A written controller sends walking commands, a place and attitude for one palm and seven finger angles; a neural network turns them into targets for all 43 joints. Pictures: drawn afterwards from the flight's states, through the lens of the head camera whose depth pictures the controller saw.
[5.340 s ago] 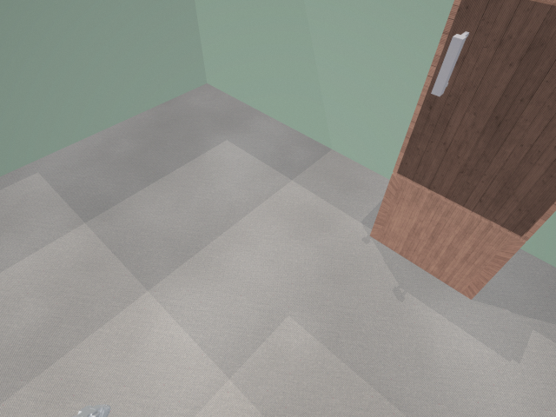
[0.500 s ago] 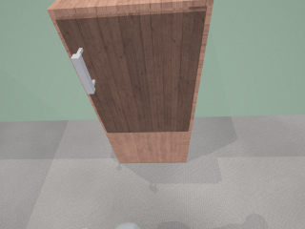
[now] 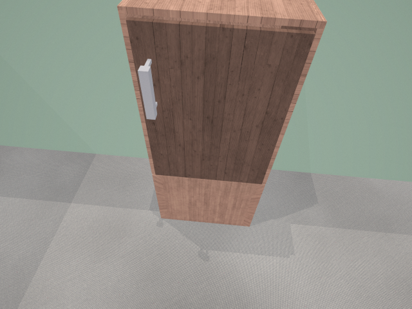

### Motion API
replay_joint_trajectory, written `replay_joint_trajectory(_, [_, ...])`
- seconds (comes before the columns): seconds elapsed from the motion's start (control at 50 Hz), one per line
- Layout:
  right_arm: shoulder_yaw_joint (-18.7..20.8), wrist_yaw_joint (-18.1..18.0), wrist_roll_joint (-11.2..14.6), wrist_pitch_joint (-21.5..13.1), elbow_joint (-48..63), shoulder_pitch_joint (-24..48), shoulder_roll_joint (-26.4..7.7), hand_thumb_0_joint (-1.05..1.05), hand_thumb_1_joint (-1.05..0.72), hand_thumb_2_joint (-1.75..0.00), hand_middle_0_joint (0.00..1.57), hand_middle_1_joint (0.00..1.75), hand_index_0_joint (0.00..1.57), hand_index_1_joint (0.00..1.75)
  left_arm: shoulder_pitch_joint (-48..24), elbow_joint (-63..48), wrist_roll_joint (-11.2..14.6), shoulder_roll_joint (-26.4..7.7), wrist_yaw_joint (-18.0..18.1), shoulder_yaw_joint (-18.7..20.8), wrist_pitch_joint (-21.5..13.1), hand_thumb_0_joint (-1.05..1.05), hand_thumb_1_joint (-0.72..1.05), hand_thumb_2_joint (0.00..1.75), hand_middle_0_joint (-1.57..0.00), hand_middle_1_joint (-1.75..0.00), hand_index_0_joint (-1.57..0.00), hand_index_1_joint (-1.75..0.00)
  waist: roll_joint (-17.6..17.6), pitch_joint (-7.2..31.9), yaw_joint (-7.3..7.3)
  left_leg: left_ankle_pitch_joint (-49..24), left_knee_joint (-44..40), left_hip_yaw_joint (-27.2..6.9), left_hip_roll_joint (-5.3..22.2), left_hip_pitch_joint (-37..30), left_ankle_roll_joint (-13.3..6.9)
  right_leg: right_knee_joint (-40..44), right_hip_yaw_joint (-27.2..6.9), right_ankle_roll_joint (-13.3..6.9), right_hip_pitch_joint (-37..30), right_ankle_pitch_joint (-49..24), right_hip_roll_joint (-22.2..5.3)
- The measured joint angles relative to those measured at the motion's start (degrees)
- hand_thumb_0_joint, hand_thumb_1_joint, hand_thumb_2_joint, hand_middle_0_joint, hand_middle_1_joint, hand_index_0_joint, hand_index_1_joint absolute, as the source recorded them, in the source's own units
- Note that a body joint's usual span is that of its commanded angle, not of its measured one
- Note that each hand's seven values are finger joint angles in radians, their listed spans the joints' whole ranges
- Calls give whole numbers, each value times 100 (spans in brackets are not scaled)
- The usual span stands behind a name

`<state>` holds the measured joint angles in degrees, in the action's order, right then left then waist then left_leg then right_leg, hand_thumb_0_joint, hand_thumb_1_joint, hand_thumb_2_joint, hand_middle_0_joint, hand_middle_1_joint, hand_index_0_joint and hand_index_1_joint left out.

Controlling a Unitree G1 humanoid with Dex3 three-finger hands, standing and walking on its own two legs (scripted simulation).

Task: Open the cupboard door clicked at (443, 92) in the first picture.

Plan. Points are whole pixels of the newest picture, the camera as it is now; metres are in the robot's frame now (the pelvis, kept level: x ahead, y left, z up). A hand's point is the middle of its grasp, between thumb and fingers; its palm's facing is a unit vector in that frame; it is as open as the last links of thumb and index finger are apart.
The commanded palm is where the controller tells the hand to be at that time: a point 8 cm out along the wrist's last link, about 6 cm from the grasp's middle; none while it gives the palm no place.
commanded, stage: come to a stop and stand still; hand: left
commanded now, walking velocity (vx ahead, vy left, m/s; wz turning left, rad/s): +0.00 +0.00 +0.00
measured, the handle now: (150, 89) +0.62 +0.21 +0.08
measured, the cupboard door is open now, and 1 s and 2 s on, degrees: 0 0 0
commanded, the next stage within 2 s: look again from close up in 0.10 s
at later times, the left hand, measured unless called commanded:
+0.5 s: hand out of the picture +0.01 +0.19 -0.17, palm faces +0.02 -0.97 -0.24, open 7.4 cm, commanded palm none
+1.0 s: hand out of the picture +0.03 +0.17 -0.18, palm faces +0.03 -0.98 -0.20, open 7.4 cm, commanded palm none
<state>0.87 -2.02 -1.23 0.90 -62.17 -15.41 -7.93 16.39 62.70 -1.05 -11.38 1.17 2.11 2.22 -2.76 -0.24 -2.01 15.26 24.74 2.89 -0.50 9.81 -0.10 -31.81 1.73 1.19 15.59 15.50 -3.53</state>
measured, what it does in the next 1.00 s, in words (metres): stands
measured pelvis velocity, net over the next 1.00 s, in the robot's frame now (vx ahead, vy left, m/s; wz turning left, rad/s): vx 0.01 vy -0.01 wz -0.01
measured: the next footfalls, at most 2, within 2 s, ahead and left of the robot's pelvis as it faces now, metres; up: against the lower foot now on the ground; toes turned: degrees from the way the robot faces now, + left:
left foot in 1.54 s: +0.13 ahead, +0.13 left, +0.00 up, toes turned +3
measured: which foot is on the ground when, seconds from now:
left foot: down 0.00-1.00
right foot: down 0.00-1.00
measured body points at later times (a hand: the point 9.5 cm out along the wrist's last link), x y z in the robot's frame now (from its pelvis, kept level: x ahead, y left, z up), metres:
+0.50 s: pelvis +0.00 +0.01 +0.00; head +0.00 -0.01 +0.45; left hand +0.01 +0.24 -0.15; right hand +0.00 -0.21 -0.17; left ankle -0.02 +0.12 -0.74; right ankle +0.00 -0.12 -0.74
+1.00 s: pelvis +0.01 -0.01 -0.01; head +0.02 -0.01 +0.44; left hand +0.03 +0.22 -0.16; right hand +0.02 -0.24 -0.17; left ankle -0.02 +0.12 -0.74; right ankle +0.00 -0.12 -0.74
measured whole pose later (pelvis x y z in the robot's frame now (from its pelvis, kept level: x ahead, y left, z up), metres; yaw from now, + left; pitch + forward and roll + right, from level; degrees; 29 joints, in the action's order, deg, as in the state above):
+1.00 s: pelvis +0.01 -0.01 -0.01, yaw +0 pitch -1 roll +0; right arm 0.3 -0.9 -1.8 -0.5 -61.9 -17.0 -11.1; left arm 15.9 61.2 -1.2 -9.0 0.8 0.8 -0.2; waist 0.9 -0.7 -0.5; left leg 20.9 32.5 2.4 2.0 11.1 0.2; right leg -33.1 2.3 -0.5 13.8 18.9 -1.2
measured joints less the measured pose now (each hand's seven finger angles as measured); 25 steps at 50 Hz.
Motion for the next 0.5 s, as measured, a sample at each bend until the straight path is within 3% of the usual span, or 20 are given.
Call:
replay_joint_trajectory(0.08, [20,-6,62,-72,-110,118,-112,2,-93,-90,20,30,20,30,41,247,30,239,29,-130,-131,0,91,90,-20,-30,-19,-30,273,-124,58,45,62,22,92,-15,24,426,-10,-36,-237,-103,109])
replay_joint_trajectory(0.24, [-33,46,73,-103,-164,68,-134,1,-93,-90,20,30,20,30,5,322,35,466,133,-262,-251,0,90,90,-20,-30,-20,-30,365,-115,134,58,158,16,190,2,32,562,7,-44,-321,-223,203])
replay_joint_trajectory(0.32, [-44,90,13,-171,125,-112,-148,1,-92,-90,20,30,20,30,41,173,9,422,126,-296,-290,1,92,90,-20,-30,-20,-30,390,-88,201,236,492,3,165,180,2,215,9,-48,-142,-48,165])
replay_joint_trajectory(0.5, [-121,70,4,-202,127,-280,-131,1,-92,-90,20,30,20,30,-67,10,34,242,71,-247,-295,1,91,90,-20,-30,-20,-30,485,-41,191,211,379,31,72,34,-23,100,-27,-26,-181,51,77])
